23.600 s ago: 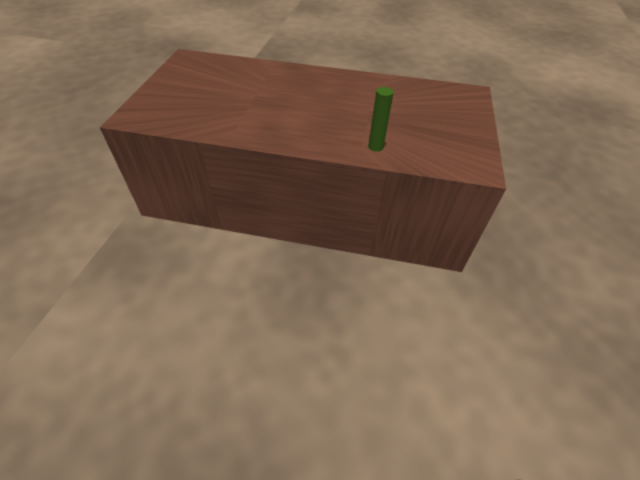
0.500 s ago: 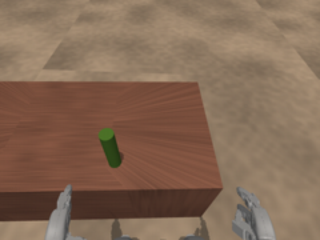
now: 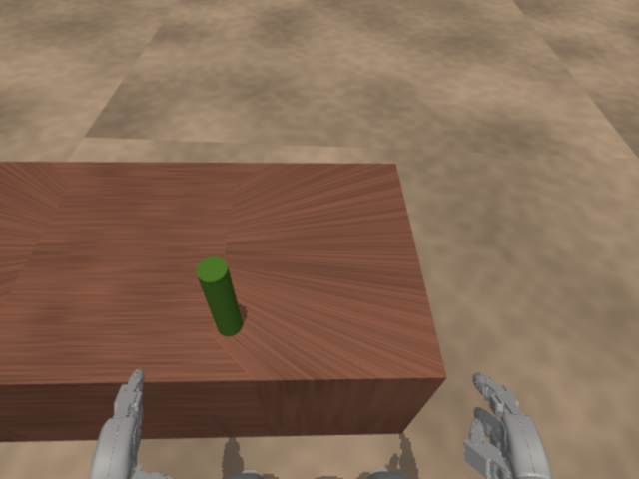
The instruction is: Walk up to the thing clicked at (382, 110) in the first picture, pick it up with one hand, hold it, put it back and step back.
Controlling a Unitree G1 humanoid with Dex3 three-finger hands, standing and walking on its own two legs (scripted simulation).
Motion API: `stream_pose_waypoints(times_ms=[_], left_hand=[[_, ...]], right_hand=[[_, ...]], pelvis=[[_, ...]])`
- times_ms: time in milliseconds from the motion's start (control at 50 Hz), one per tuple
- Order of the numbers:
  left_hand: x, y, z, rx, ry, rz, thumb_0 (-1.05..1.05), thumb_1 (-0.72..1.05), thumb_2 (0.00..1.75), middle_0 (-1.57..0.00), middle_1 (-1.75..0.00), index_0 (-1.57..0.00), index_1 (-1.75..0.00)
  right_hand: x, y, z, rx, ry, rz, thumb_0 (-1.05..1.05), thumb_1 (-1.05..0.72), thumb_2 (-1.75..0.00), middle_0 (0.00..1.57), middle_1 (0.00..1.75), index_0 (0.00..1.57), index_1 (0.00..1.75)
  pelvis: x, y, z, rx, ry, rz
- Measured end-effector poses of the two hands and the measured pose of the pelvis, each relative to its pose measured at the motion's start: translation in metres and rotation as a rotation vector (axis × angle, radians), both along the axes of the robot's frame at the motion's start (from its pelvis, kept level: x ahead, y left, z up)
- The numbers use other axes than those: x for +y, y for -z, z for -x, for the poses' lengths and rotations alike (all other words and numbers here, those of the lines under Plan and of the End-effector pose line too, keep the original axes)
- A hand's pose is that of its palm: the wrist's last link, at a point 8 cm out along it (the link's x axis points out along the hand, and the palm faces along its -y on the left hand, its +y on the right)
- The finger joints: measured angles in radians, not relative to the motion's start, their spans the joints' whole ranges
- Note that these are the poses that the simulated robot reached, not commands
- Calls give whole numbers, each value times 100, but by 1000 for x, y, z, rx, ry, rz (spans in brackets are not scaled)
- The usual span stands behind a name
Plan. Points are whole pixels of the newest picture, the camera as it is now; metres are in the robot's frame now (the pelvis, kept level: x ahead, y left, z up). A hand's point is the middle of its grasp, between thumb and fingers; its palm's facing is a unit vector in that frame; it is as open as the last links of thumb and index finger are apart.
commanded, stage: home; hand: left
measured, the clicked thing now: (221, 300) +0.45 +0.18 -0.17
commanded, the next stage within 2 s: stand in 0.70 s
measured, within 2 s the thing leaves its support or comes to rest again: neither
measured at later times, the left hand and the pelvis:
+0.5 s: hand (172, 457) +0.17 +0.18 -0.05, palm faces +0.13 -0.95 -0.28, open 17.4 cm; pelvis +0.00 -0.01 +0.00, yaw +1 degrees
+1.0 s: hand out of the picture +0.08 +0.25 -0.11, palm faces -0.01 -0.92 -0.38, open 15.5 cm; pelvis -0.01 +0.00 +0.02, yaw +1 degrees
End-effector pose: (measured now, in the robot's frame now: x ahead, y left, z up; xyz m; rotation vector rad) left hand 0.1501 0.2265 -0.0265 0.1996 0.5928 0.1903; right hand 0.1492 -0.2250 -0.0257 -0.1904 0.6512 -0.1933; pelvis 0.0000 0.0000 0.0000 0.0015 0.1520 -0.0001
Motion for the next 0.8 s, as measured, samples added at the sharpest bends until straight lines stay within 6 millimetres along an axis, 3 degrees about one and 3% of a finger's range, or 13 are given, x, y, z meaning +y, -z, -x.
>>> stream_pose_waypoints(times_ms=[180, 460, 720, 800], left_hand=[[-2, -2, -2, -6, -1, -5, -1, -53, 6, -5, -6, -5, -5], [-4, -3, 6, 27, -19, -34, -1, -53, 6, -5, -6, -5, -5], [-4, -5, 11, 63, -29, -37, -1, -53, 6, -5, -6, -6, -5], [11, 16, 15, 141, 78, -105, -1, -53, 6, -5, -6, -5, -5]], right_hand=[[-2, 1, 0, -2, 2, -8, 1, -90, -90, 20, 30, 20, 30], [-23, 39, 10, 130, 45, 43, 1, -90, -90, 20, 30, 20, 30], [-17, 38, 7, 74, 33, 42, 1, -90, -90, 20, 30, 20, 30], [-22, 49, 10, 188, -98, 96, 1, -90, -90, 20, 30, 20, 30]], pelvis=[[-2, 0, -1, 1, 1, -2], [-7, -1, 1, -19, -14, 18], [-6, -3, 6, -33, -18, 21], [-6, -7, 10, -92, -27, 9]])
